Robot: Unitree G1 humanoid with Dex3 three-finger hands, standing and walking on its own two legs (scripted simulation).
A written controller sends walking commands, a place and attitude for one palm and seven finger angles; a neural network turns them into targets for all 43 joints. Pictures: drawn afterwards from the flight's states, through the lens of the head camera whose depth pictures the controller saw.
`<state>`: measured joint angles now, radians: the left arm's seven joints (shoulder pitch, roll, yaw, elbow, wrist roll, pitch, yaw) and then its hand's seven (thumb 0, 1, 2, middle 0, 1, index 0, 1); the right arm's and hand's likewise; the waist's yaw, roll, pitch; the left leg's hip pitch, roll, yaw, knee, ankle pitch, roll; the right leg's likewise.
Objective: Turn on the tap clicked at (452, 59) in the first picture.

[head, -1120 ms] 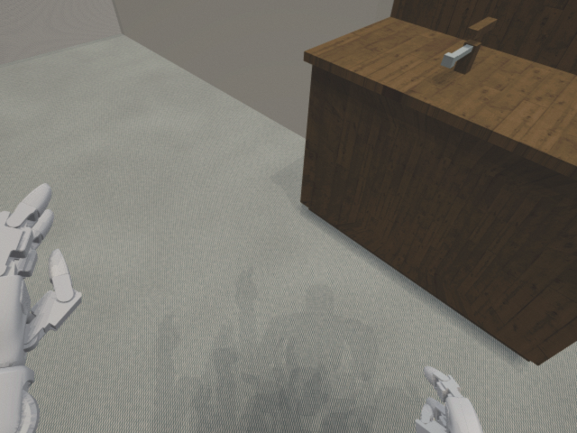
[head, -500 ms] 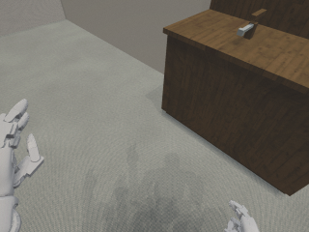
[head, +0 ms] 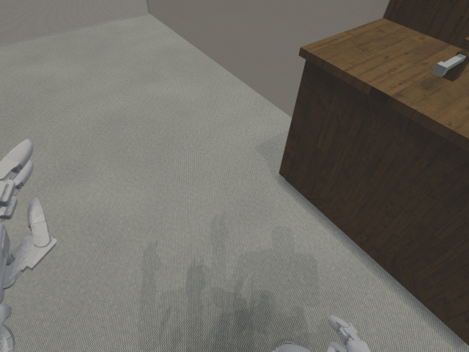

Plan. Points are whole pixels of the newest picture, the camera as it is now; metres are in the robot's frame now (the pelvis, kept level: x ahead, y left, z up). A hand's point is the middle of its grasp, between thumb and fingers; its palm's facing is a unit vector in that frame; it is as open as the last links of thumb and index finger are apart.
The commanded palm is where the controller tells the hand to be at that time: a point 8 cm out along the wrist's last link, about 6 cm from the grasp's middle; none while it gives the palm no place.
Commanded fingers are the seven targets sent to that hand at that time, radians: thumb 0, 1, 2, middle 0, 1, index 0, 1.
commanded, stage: walk to a spot facing it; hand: left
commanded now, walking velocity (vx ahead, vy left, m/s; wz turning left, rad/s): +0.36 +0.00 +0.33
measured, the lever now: (440, 69) +0.83 -0.53 +0.09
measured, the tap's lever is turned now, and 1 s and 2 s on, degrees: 0 0 0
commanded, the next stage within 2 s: turn to face it in 0.62 s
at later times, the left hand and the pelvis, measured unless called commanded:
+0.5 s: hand (83, 176) +0.30 +0.23 +0.18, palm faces +0.57 -0.67 -0.48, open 7.4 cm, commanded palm +0.24 +0.26 +0.17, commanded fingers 0.00 0.90 0.90 -0.20 -0.30 -0.20 -0.30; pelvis +0.15 -0.05 +0.00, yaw +15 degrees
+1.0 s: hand (75, 134) +0.38 +0.27 +0.18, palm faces +0.73 -0.50 -0.47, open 7.4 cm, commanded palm +0.35 +0.28 +0.17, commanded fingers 0.00 0.90 0.90 -0.20 -0.30 -0.20 -0.30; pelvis +0.29 -0.04 -0.01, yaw +20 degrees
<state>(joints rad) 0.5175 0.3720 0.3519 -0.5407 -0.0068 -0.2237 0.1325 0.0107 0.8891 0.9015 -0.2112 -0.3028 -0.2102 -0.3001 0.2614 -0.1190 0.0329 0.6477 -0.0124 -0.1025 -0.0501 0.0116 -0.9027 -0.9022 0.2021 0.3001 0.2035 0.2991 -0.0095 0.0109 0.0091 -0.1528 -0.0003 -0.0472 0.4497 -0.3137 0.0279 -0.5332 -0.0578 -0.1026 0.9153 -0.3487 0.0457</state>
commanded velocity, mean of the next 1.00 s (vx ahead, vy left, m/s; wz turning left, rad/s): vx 0.19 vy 0.00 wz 0.21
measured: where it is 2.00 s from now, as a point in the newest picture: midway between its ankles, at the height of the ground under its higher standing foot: outside the picture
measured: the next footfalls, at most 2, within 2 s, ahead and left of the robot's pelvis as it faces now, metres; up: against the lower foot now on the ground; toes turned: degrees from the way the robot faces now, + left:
right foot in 0.12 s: +0.15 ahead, -0.12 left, +0.00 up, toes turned -6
left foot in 0.62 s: +0.28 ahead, +0.12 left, +0.00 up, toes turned +28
